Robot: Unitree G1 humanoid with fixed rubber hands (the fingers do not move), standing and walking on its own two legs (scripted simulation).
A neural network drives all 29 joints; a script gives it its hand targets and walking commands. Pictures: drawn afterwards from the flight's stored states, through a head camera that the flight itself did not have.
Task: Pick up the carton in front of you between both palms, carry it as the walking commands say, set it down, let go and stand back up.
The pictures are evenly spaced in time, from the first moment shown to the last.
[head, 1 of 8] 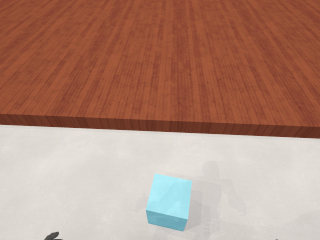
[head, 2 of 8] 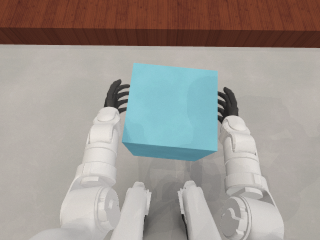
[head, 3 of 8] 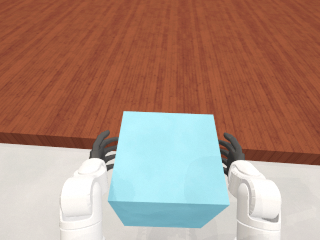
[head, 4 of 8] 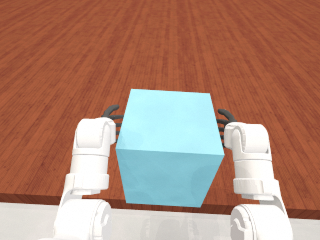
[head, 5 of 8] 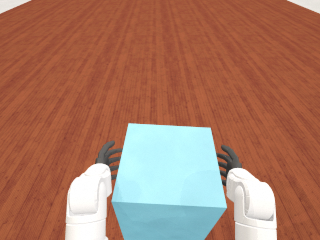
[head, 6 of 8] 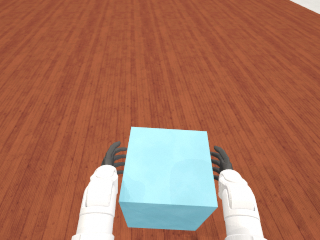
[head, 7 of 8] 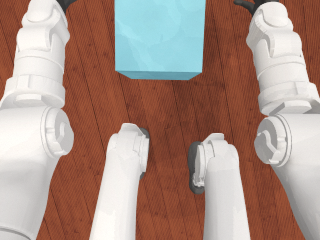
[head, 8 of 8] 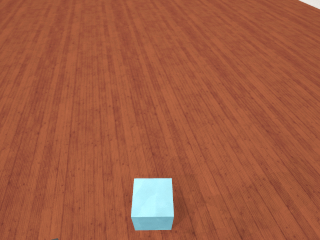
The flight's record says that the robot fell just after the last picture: no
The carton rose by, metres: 0.93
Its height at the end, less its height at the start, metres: +0.14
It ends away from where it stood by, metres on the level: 2.41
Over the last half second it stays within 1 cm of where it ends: yes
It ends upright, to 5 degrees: yes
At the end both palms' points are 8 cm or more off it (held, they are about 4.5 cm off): yes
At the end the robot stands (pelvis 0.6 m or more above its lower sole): yes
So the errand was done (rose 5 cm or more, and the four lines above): yes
